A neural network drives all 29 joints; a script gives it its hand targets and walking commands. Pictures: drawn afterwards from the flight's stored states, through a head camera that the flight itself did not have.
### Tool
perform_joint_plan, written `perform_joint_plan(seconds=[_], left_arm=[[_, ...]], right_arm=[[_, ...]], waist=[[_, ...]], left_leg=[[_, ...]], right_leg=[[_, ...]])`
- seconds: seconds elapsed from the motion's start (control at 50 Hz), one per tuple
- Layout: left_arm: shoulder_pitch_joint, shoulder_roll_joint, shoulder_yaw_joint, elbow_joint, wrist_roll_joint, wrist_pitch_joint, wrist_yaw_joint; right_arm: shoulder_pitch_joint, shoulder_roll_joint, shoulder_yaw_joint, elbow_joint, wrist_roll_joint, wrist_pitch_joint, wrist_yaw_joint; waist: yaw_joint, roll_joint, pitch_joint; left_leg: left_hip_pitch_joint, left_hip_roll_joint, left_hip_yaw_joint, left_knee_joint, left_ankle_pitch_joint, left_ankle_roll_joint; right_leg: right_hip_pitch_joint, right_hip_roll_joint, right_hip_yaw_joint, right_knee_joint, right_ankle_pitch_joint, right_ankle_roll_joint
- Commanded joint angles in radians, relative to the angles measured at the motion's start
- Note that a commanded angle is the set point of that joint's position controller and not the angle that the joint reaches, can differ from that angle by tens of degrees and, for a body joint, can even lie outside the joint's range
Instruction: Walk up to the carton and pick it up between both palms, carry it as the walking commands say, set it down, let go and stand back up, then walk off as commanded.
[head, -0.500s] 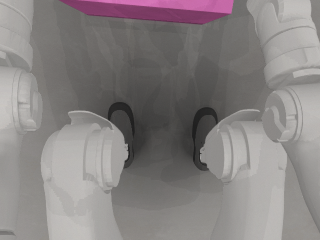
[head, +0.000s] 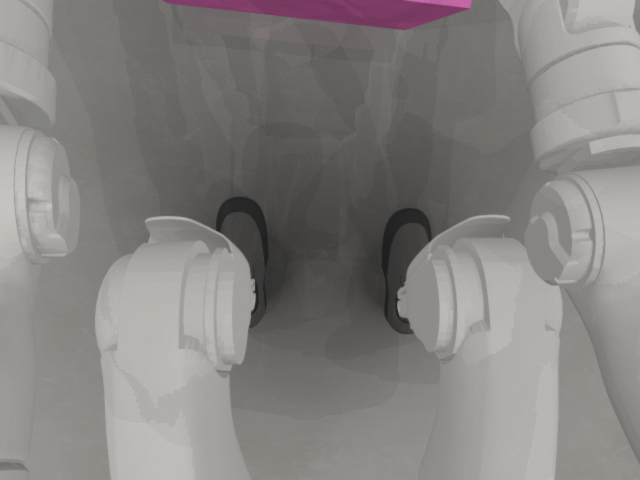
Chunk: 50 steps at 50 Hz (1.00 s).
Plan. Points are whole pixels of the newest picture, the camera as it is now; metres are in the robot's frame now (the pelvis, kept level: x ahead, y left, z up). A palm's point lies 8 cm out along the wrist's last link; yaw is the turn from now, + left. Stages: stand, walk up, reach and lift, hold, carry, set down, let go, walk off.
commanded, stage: reach and lift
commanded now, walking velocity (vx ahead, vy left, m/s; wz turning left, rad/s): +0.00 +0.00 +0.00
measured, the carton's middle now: out of the picture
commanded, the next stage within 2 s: none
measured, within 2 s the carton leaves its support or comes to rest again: neither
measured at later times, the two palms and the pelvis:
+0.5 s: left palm out of the picture +0.57 +0.25 -0.12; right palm out of the picture +0.57 -0.12 -0.12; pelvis -0.01 +0.00 +0.03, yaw +1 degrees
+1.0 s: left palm out of the picture +0.56 +0.23 -0.06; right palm out of the picture +0.55 -0.13 -0.07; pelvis -0.02 +0.00 +0.07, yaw +2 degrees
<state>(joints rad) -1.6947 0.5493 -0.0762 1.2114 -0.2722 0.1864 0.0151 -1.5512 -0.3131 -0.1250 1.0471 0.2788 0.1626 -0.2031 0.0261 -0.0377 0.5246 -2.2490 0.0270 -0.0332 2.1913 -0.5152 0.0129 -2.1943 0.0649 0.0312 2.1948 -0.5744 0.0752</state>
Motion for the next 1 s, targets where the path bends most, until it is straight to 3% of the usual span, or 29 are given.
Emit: perform_joint_plan(seconds=[0.0,0.04,0.06,0.16,0.2,0.24,0.26,0.38,0.4,0.42,0.48,0.52,0.56,0.76,0.78,0.82,0.86,0.88,0.96,0.98], left_arm=[[-0.525,-0.810,-0.120,-0.359,-0.061,-0.032,-0.244],[-0.512,-0.837,-0.110,-0.345,-0.044,-0.020,-0.249],[-0.519,-0.831,-0.111,-0.369,-0.044,-0.017,-0.251],[-0.541,-0.866,-0.113,-0.383,-0.032,0.007,-0.264],[-0.540,-0.882,-0.124,-0.419,-0.028,0.015,-0.266],[-0.537,-0.889,-0.123,-0.407,-0.018,0.020,-0.268],[-0.527,-0.898,-0.113,-0.381,-0.009,0.023,-0.272],[-0.544,-0.935,-0.131,-0.479,-0.017,0.033,-0.268],[-0.553,-0.945,-0.136,-0.476,-0.023,0.040,-0.269],[-0.522,-0.952,-0.131,-0.443,-0.013,0.044,-0.269],[-0.533,-0.972,-0.138,-0.515,-0.020,0.054,-0.264],[-0.512,-0.993,-0.127,-0.485,-0.012,0.064,-0.264],[-0.522,-0.995,-0.151,-0.555,-0.019,0.071,-0.261],[-0.463,-1.074,-0.117,-0.524,0.033,0.102,-0.275],[-0.461,-1.079,-0.112,-0.514,0.043,0.105,-0.278],[-0.478,-1.088,-0.119,-0.539,0.048,0.109,-0.283],[-0.493,-1.097,-0.122,-0.574,0.044,0.117,-0.286],[-0.482,-1.102,-0.101,-0.541,0.055,0.123,-0.288],[-0.486,-1.128,-0.123,-0.601,0.048,0.146,-0.291],[-0.474,-1.115,-0.103,-0.576,0.066,0.152,-0.292]], right_arm=[[-0.772,0.755,0.234,-0.386,0.039,-0.021,0.256],[-0.766,0.766,0.222,-0.387,0.026,-0.013,0.261],[-0.780,0.781,0.223,-0.396,0.031,-0.007,0.261],[-0.769,0.805,0.193,-0.374,-0.002,0.020,0.267],[-0.788,0.802,0.183,-0.411,-0.001,0.023,0.270],[-0.743,0.817,0.161,-0.356,-0.021,0.034,0.278],[-0.757,0.811,0.159,-0.359,-0.028,0.035,0.281],[-0.777,0.825,0.152,-0.427,-0.034,0.046,0.287],[-0.777,0.819,0.147,-0.429,-0.046,0.051,0.287],[-0.771,0.808,0.149,-0.422,-0.053,0.053,0.287],[-0.782,0.834,0.172,-0.492,-0.043,0.065,0.290],[-0.768,0.843,0.175,-0.472,-0.056,0.075,0.295],[-0.758,0.871,0.191,-0.517,-0.046,0.086,0.300],[-0.752,0.922,0.210,-0.528,-0.071,0.114,0.331],[-0.727,0.920,0.197,-0.495,-0.081,0.117,0.336],[-0.744,0.941,0.209,-0.514,-0.073,0.119,0.341],[-0.743,0.949,0.218,-0.525,-0.077,0.132,0.346],[-0.742,0.947,0.207,-0.513,-0.086,0.135,0.348],[-0.770,0.959,0.244,-0.593,-0.068,0.151,0.351],[-0.741,0.965,0.229,-0.562,-0.083,0.159,0.355]], waist=[[0.032,0.038,-1.626],[0.025,0.046,-1.639],[0.041,0.053,-1.664],[0.014,0.061,-1.696],[0.008,0.089,-1.767],[0.003,0.111,-1.725],[0.002,0.111,-1.701],[-0.021,0.125,-1.838],[-0.039,0.119,-1.850],[-0.032,0.125,-1.832],[-0.034,0.130,-1.961],[-0.040,0.114,-1.937],[-0.038,0.120,-2.032],[-0.028,0.097,-2.034],[-0.038,0.097,-2.020],[-0.025,0.109,-2.060],[-0.038,0.096,-2.125],[-0.032,0.090,-2.101],[-0.040,0.104,-2.243],[-0.036,0.100,-2.202]], left_leg=[[0.783,-0.052,0.091,-0.163,0.383,0.003],[0.792,-0.052,0.092,-0.170,0.377,0.001],[0.804,-0.053,0.091,-0.175,0.386,0.002],[0.808,-0.056,0.096,-0.195,0.354,-0.004],[0.875,-0.057,0.089,-0.205,0.386,-0.009],[0.884,-0.057,0.087,-0.212,0.374,-0.015],[0.877,-0.059,0.083,-0.217,0.369,-0.014],[0.967,-0.071,0.078,-0.226,0.417,-0.021],[0.981,-0.070,0.072,-0.228,0.418,-0.024],[0.979,-0.070,0.076,-0.228,0.417,-0.025],[1.049,-0.076,0.076,-0.235,0.458,-0.026],[1.024,-0.081,0.081,-0.242,0.436,-0.024],[1.080,-0.086,0.078,-0.256,0.462,-0.026],[1.051,-0.099,0.084,-0.319,0.396,-0.017],[1.045,-0.099,0.084,-0.328,0.369,-0.019],[1.043,-0.102,0.092,-0.338,0.369,-0.019],[1.071,-0.105,0.093,-0.347,0.369,-0.018],[1.049,-0.106,0.100,-0.356,0.338,-0.016],[1.134,-0.113,0.100,-0.374,0.385,-0.018],[1.101,-0.112,0.102,-0.379,0.358,-0.016]], right_leg=[[0.656,0.053,-0.153,-0.143,0.344,-0.052],[0.652,0.055,-0.158,-0.156,0.338,-0.052],[0.649,0.056,-0.157,-0.155,0.338,-0.052],[0.650,0.056,-0.162,-0.181,0.314,-0.055],[0.655,0.061,-0.168,-0.186,0.331,-0.055],[0.591,0.059,-0.171,-0.193,0.297,-0.058],[0.579,0.058,-0.172,-0.200,0.287,-0.058],[0.612,0.061,-0.178,-0.211,0.312,-0.060],[0.616,0.060,-0.181,-0.210,0.309,-0.062],[0.597,0.056,-0.181,-0.218,0.298,-0.060],[0.649,0.062,-0.180,-0.224,0.330,-0.060],[0.635,0.062,-0.184,-0.238,0.307,-0.058],[0.672,0.067,-0.184,-0.244,0.329,-0.058],[0.637,0.067,-0.178,-0.314,0.283,-0.059],[0.622,0.068,-0.179,-0.324,0.260,-0.059],[0.654,0.069,-0.176,-0.335,0.273,-0.060],[0.693,0.069,-0.177,-0.351,0.279,-0.060],[0.688,0.069,-0.176,-0.360,0.253,-0.059],[0.740,0.075,-0.180,-0.379,0.291,-0.055],[0.721,0.072,-0.172,-0.389,0.271,-0.056]])
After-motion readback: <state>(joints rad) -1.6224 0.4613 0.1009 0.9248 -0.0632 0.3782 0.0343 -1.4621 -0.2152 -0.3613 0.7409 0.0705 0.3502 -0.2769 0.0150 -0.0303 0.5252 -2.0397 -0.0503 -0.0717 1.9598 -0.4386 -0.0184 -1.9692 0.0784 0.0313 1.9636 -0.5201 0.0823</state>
